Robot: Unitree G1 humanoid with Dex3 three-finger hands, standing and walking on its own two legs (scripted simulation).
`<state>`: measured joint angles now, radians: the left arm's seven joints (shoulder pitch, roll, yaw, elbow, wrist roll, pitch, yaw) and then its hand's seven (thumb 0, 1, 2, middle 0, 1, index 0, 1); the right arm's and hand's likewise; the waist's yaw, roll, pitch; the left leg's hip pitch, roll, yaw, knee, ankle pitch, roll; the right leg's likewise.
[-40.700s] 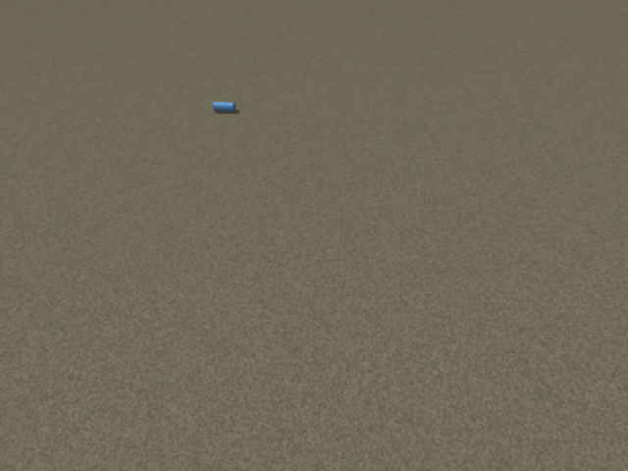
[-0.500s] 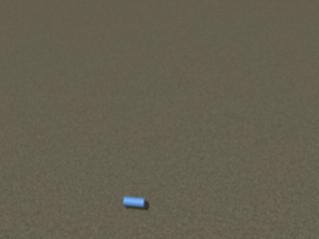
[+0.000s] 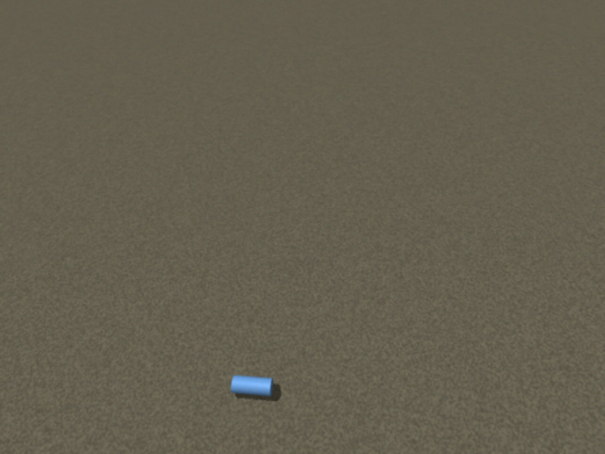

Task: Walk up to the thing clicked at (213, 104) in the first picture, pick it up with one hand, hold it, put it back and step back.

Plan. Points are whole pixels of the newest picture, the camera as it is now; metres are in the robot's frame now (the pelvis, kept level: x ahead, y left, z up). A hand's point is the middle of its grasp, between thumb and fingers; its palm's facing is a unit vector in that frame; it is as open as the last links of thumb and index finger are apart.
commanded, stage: stand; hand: left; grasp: from above
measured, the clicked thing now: (252, 385) +0.47 +0.24 -0.76
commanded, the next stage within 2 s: step back in 0.14 s
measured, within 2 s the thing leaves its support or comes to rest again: neither
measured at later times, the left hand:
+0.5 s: hand out of the picture +0.10 +0.32 -0.18, palm faces -0.01 -0.93 -0.38, open 7.4 cm
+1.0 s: hand out of the picture -0.04 +0.32 -0.16, palm faces -0.10 -0.91 -0.41, open 7.4 cm
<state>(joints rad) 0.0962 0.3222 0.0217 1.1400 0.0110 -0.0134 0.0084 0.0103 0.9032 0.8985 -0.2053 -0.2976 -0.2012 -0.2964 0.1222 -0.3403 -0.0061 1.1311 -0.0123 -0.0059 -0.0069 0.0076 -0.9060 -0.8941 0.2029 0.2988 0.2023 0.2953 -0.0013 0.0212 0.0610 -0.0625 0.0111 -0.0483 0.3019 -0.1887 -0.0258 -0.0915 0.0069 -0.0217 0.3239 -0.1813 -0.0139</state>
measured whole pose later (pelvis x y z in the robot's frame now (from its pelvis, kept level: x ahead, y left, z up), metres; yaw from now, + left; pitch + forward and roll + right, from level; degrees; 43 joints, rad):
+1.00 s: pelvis -0.15 +0.06 -0.03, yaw -5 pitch -3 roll +0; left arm 0.18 0.36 0.08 0.87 0.03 0.04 -0.01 0.01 0.90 0.90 -0.20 -0.30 -0.20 -0.30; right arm 0.10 -0.38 -0.05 0.89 0.00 0.05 -0.02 0.01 -0.90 -0.89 0.21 0.30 0.21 0.30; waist -0.01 0.04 0.17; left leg -0.41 -0.02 0.00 0.80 -0.41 0.01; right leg -0.24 0.04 0.03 0.66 -0.36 -0.03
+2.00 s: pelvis -0.47 +0.05 -0.03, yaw -1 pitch -2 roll +1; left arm 0.16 0.38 0.07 0.79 0.04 0.06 0.01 0.01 0.90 0.90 -0.21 -0.30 -0.21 -0.30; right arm 0.23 -0.41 -0.05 0.87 -0.01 0.03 -0.02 0.01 -0.91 -0.89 0.20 0.30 0.20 0.30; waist 0.00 0.00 0.15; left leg -0.31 -0.05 -0.04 0.79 -0.45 -0.01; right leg -0.36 -0.06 -0.01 0.69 -0.29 0.01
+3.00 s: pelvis -0.63 +0.01 -0.02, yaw +1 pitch -3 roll -1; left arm 0.18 0.38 0.07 0.99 0.03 -0.04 0.00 0.01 0.90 0.90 -0.20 -0.30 -0.20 -0.30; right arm 0.22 -0.37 -0.05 0.99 -0.02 0.01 0.01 0.01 -0.90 -0.89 0.21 0.30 0.20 0.30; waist 0.00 0.03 0.07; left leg -0.27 0.00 -0.09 0.73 -0.45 0.00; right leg -0.25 0.00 -0.05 0.59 -0.28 -0.02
